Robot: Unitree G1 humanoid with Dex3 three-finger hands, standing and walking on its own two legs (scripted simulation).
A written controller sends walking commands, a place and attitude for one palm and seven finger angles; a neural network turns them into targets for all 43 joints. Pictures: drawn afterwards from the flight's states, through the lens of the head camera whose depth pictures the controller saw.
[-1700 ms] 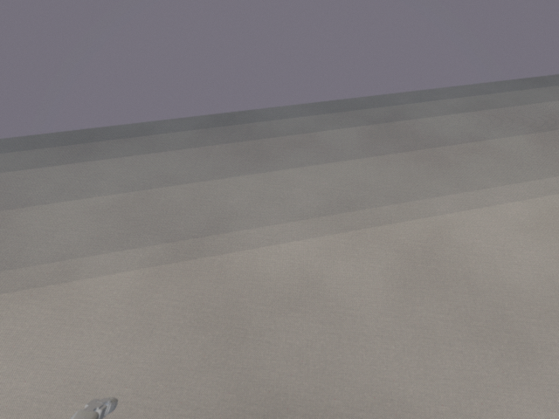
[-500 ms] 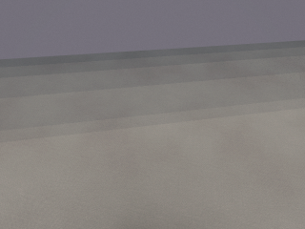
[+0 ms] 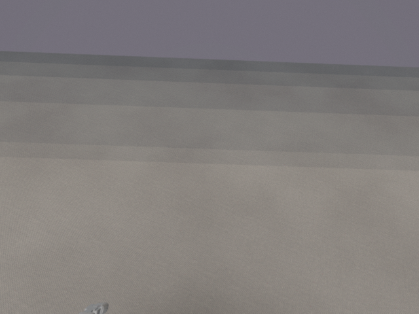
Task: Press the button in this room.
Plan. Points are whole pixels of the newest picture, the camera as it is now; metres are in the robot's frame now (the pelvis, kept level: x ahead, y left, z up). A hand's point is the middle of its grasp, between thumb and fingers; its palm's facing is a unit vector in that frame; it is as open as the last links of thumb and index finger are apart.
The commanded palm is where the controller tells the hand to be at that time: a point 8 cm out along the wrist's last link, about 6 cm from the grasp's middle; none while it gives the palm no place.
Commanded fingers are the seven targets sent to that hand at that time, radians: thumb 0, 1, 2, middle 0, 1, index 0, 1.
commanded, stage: turn or walk to find it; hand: left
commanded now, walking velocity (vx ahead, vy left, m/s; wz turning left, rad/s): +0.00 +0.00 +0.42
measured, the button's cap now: out of the picture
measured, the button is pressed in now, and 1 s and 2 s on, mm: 0 0 0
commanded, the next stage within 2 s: none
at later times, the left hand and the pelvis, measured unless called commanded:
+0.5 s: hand out of the picture -0.06 +0.19 -0.19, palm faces +0.27 -0.94 -0.21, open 7.4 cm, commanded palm none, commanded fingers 0.00 0.90 0.90 -0.20 -0.30 -0.20 -0.30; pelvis -0.02 +0.00 -0.02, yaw +15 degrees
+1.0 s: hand out of the picture -0.01 +0.23 -0.15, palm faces +0.41 -0.87 -0.27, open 7.4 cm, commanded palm none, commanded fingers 0.00 0.90 0.90 -0.20 -0.30 -0.20 -0.30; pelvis -0.03 -0.01 -0.01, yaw +25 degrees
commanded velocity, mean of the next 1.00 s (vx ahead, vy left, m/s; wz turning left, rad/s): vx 0.00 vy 0.00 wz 0.42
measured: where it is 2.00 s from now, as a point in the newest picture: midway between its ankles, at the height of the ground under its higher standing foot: outside the picture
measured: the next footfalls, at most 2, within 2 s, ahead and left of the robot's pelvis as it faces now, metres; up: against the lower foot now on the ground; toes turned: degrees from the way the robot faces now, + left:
right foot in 0.08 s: +0.01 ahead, -0.13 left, +0.00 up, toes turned +2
left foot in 0.50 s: -0.02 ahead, +0.12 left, +0.00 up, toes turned +19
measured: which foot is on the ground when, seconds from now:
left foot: down 0.00-0.08, up 0.10-0.48, down 0.50-1.00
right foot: up 0.00-0.06, down 0.08-0.52, up 0.54-1.00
